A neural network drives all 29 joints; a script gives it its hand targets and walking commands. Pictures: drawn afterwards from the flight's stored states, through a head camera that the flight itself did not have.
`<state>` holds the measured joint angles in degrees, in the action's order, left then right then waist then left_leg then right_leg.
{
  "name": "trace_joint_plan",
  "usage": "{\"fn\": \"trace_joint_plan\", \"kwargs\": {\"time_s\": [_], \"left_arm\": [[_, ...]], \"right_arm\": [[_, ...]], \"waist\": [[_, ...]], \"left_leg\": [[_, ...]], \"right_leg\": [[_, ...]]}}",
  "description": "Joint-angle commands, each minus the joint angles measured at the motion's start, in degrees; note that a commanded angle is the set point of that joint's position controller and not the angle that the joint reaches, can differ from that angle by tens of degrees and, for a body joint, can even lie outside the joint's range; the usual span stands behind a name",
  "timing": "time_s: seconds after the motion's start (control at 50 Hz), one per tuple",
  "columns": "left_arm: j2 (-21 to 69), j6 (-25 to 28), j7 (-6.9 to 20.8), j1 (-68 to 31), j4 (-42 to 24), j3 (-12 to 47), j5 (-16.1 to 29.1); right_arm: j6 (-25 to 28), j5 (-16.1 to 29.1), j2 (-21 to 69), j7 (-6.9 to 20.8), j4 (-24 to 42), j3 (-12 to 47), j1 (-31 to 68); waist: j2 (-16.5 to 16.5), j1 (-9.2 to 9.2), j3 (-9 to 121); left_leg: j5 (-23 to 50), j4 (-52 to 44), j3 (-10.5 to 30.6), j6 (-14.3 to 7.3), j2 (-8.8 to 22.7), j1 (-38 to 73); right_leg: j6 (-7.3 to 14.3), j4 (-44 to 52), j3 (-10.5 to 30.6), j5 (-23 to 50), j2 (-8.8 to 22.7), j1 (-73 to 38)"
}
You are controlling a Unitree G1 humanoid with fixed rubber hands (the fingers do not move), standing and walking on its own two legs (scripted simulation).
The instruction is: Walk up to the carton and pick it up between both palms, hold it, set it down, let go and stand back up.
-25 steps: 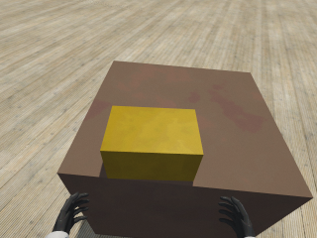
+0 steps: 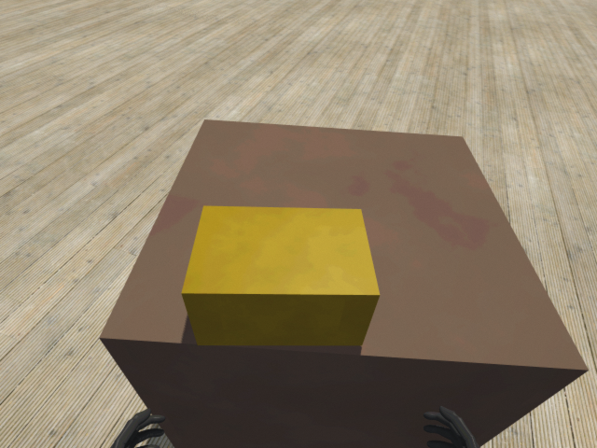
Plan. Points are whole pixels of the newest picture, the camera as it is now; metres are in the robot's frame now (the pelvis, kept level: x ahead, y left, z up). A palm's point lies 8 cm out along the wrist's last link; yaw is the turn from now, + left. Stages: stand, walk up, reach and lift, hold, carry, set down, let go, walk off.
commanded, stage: stand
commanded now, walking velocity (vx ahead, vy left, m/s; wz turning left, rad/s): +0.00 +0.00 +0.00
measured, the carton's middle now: (281, 275) +0.42 +0.03 -0.02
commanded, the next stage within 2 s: none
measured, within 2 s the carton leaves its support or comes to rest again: neither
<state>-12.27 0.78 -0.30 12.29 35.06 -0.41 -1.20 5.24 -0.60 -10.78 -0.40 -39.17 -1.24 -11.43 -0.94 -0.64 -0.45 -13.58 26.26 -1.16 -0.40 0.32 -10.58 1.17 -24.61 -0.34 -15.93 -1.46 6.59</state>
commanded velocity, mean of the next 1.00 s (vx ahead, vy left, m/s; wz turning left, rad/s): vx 0.00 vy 0.00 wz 0.00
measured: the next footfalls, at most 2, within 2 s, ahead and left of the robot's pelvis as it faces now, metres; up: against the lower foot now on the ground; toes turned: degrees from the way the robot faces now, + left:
none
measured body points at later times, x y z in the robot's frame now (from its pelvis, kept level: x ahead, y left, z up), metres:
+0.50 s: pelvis -0.04 +0.01 +0.00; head -0.06 +0.00 +0.45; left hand +0.01 +0.26 -0.13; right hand +0.03 -0.25 -0.13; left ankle +0.01 +0.11 -0.74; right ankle -0.03 -0.11 -0.74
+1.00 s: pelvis -0.07 +0.01 +0.00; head -0.10 +0.01 +0.44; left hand -0.07 +0.26 -0.15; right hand -0.05 -0.25 -0.14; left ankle +0.00 +0.11 -0.74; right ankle -0.03 -0.11 -0.74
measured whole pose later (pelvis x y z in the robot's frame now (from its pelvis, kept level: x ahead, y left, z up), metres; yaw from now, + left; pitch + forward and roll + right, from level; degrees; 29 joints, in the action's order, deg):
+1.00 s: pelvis -0.07 +0.01 +0.00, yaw +1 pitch -4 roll -1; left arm -13.9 0.5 -0.4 24.4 50.4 -0.4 -0.8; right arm 0.3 -1.0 -13.3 -0.5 -51.9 -0.8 -22.7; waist 0.1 0.3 0.2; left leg -10.6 28.2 0.7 -0.7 -0.9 -16.1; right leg 0.3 -28.5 -1.0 -13.7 -0.7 12.5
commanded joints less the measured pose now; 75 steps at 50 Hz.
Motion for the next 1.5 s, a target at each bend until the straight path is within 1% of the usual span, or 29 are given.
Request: {"fn": "trace_joint_plan", "kwargs": {"time_s": [0.0,0.02,0.08,0.1,0.14,0.18,0.26,0.32,0.36,0.4,0.48,0.54,0.62,0.66,0.7,0.8,0.86,0.9,0.96,1.04,1.1,1.12,1.2,1.24,1.28,1.32,1.4,1.42,1.48], "left_arm": [[-8.0,2.16,0.2,1.82,-2.25,-3.65,-0.04],[-8.24,2.18,0.26,1.83,-1.72,-3.71,0.08],[-8.63,2.09,0.33,2.26,-0.12,-3.56,0.13],[-9.08,2.13,0.34,2.36,0.58,-3.61,0.23],[-9.45,2.24,0.24,3.24,1.22,-3.52,0.32],[-9.57,2.35,0.15,4.07,2.47,-3.19,0.28],[-10.22,2.52,-0.04,6.14,4.28,-2.88,0.44],[-10.43,2.41,-0.11,7.1,5.19,-2.64,0.54],[-10.94,2.4,-0.17,7.69,5.88,-2.4,0.64],[-10.69,2.4,-0.18,8.54,6.48,-2.23,0.61],[-10.51,2.26,-0.32,9.71,7.49,-1.9,0.67],[-10.36,2.03,-0.32,10.5,7.97,-1.84,0.73],[-10.29,1.8,-0.33,12.09,8.82,-1.83,0.51],[-10.18,1.82,-0.35,12.24,9.2,-1.74,0.5],[-10.25,1.6,-0.39,12.58,9.38,-1.73,0.64],[-9.83,1.33,-0.45,13.51,10.23,-1.77,0.45],[-10.46,0.94,-0.44,14.07,10.9,-2.14,0.38],[-10.2,0.81,-0.48,13.63,10.88,-2.23,0.44],[-9.55,0.76,-0.5,14.66,11.65,-2.15,0.42],[-9.75,0.65,-0.56,14.75,11.91,-2.47,0.24],[-9.63,0.5,-0.62,14.61,12.54,-2.72,0.34],[-9.61,0.34,-0.6,14.61,12.91,-2.83,0.36],[-9.56,0.51,-0.76,13.58,12.71,-2.88,0.6],[-9.52,0.22,-0.8,13.37,12.92,-2.81,0.5],[-9.31,-0.1,-0.68,13.41,13.34,-3.19,0.4],[-8.73,-0.23,-0.64,13.84,13.56,-3.05,0.42],[-8.23,0.54,-0.86,13.57,13.96,-2.89,0.44],[-8.42,0.62,-0.88,13.79,14.11,-2.98,0.41],[-9.26,0.13,-0.95,12.98,13.83,-3.27,0.63]], "right_arm": [[-1.54,-0.8,-9.89,-0.04,5.0,-3.9,0.35],[-1.7,-0.78,-10.02,0.07,4.68,-3.87,-0.13],[-1.94,-0.62,-10.22,0.19,3.65,-3.71,-1.29],[-1.97,-0.61,-10.19,0.15,3.3,-3.61,-1.43],[-1.97,-0.78,-11.06,0.09,2.64,-3.57,-1.99],[-2.01,-0.51,-11.63,-0.02,1.91,-3.4,-3.45],[-1.99,-0.56,-11.66,-0.26,0.29,-2.64,-4.6],[-2.07,-0.38,-12.11,-0.32,-1.1,-2.31,-6.15],[-2.11,-0.39,-12.29,-0.3,-2.07,-2.05,-6.56],[-2.11,-0.43,-12.24,-0.23,-2.9,-1.84,-7.33],[-2.23,-0.26,-12.27,-0.14,-4.39,-1.54,-8.95],[-2.54,-0.37,-12.41,-0.12,-5.2,-1.52,-9.0],[-2.84,-0.22,-12.43,-0.17,-6.4,-1.34,-10.31],[-2.88,-0.31,-12.39,-0.2,-6.55,-1.37,-10.28],[-3.09,-0.24,-12.21,-0.27,-6.94,-1.35,-11.33],[-3.41,-0.25,-12.08,-0.32,-8.01,-1.39,-11.58],[-3.84,-0.34,-11.98,-0.31,-8.35,-1.82,-12.64],[-3.83,-0.46,-11.92,-0.42,-8.69,-1.69,-12.85],[-3.76,-0.45,-11.73,-0.61,-8.91,-1.58,-12.78],[-4.02,-0.35,-11.74,-0.78,-8.99,-1.91,-11.92],[-4.14,-0.58,-10.89,-0.79,-9.46,-1.98,-12.89],[-4.3,-0.66,-11.0,-0.81,-9.69,-1.98,-13.01],[-3.93,-0.69,-10.18,-0.94,-9.96,-1.97,-13.46],[-4.05,-0.69,-10.28,-1.02,-10.26,-2.11,-13.25],[-4.25,-0.7,-9.97,-1.04,-10.54,-2.09,-13.28],[-4.28,-0.49,-10.13,-1.13,-10.19,-1.97,-12.35],[-3.81,-0.3,-9.79,-1.31,-10.56,-1.98,-12.27],[-3.82,-0.35,-10.13,-1.36,-10.76,-2.26,-12.11],[-4.22,-0.3,-9.53,-1.25,-11.0,-2.33,-12.98]], "waist": [[2.19,0.36,7.7],[1.02,0.57,5.04],[1.26,0.65,-1.7],[0.45,0.8,-2.16],[0.38,0.47,-4.76],[0.7,0.89,-3.64],[0.86,0.59,-3.25],[0.34,0.69,-3.23],[1.45,0.74,-4.27],[1.19,0.69,-4.15],[0.47,0.76,-5.09],[1.91,0.57,-6.48],[2.14,0.46,-7.8],[1.61,0.73,-6.75],[1.25,0.88,-8.01],[2.76,0.64,-8.21],[0.78,0.99,-9.07],[1.97,0.89,-9.15],[1.65,0.83,-8.54],[3.31,0.34,-7.45],[0.75,0.82,-7.28],[1.02,0.92,-7.07],[0.21,1.47,-4.8],[0.29,1.4,-5.8],[2.2,1.18,-7.54],[2.32,0.48,-9.42],[1.52,0.74,-5.53],[2.36,0.62,-4.84],[1.16,1.19,-7.88]], "left_leg": [[23.16,0.36,5.61,-1.24,6.26,4.82],[20.88,-0.2,5.84,-1.21,6.21,3.86],[15.84,-2.29,6.16,-0.86,5.96,0.93],[14.29,-2.98,6.42,-0.92,5.91,0.88],[13.96,-3.55,6.85,-0.86,5.81,0.16],[11.98,-4.5,7.12,-0.79,5.85,0.61],[10.56,-5.05,7.4,-0.98,5.54,1.17],[6.59,-6.01,7.7,-0.71,5.39,0.57],[3.27,-6.73,7.79,-0.65,5.09,-0.36],[0.96,-7.02,7.8,-0.6,4.95,-0.91],[-1.69,-7.38,8.17,-0.34,4.82,-2.12],[-7.09,-8.07,8.58,-0.37,4.87,-4.32],[-11.81,-9.07,9.47,-0.54,4.89,-7.2],[-10.19,-8.33,9.23,-0.54,4.75,-6.22],[-12.51,-8.7,9.49,-0.45,4.59,-7.48],[-14.81,-8.47,9.8,-0.35,4.53,-8.61],[-18.25,-8.0,9.92,-0.23,4.01,-9.7],[-17.3,-8.03,9.77,-0.13,3.85,-9.95],[-16.77,-8.2,10.77,-0.27,4.17,-10.1],[-19.62,-8.3,10.73,-0.16,3.76,-11.14],[-17.27,-6.6,9.92,-0.25,3.23,-9.43],[-17.64,-5.77,9.21,-0.17,2.9,-9.06],[-12.43,-4.28,9.1,-0.21,2.85,-5.85],[-15.28,-5.31,9.76,-0.27,3.11,-7.45],[-19.17,-6.43,10.44,-0.25,3.19,-9.69],[-19.73,-7.76,11.29,-0.44,3.8,-11.6],[-12.11,-6.77,10.69,-0.49,3.82,-8.45],[-12.62,-6.38,10.24,-0.55,3.64,-7.71],[-16.85,-6.54,9.97,-0.26,3.34,-9.85]], "right_leg": [[-0.21,0.95,5.52,21.76,7.55,0.83],[-0.25,1.87,5.64,20.34,7.36,2.61],[-0.48,3.64,6.12,16.62,7.36,5.61],[-0.49,4.12,6.27,15.38,7.39,5.5],[-0.64,4.71,6.34,14.1,7.35,6.37],[-0.6,5.35,6.5,11.51,7.3,5.8],[-0.6,6.14,6.53,9.73,7.42,5.23],[-0.67,6.74,6.15,5.84,7.14,4.93],[-0.73,7.01,6.47,3.03,7.12,5.81],[-0.72,7.1,6.22,0.86,6.92,6.1],[-0.67,7.11,6.13,-2.0,6.56,7.15],[-0.57,7.06,6.19,-5.57,6.41,8.51],[-0.56,6.51,6.14,-8.18,5.91,9.29],[-0.46,6.51,6.3,-7.99,6.01,9.56],[-0.35,6.68,6.58,-10.74,5.94,11.06],[-0.44,6.3,6.91,-12.83,5.77,12.15],[-0.3,7.21,7.67,-19.49,5.81,15.03],[-0.37,6.67,7.59,-16.8,5.61,14.37],[-0.54,5.12,6.79,-14.22,5.15,13.69],[-0.44,4.72,7.31,-16.58,4.91,13.45],[-0.25,5.83,7.97,-17.99,5.3,15.87],[-0.28,6.36,8.53,-19.57,5.44,16.78],[-0.21,6.34,8.88,-16.62,5.82,15.88],[-0.19,6.41,8.88,-18.74,5.64,16.24],[-0.24,5.96,8.37,-20.19,5.12,16.9],[-0.4,5.25,8.11,-17.77,4.85,16.16],[-0.36,4.74,8.3,-10.95,5.4,12.38],[-0.38,5.32,8.8,-12.16,5.56,12.84],[-0.11,6.73,9.2,-19.31,5.39,15.94]]}}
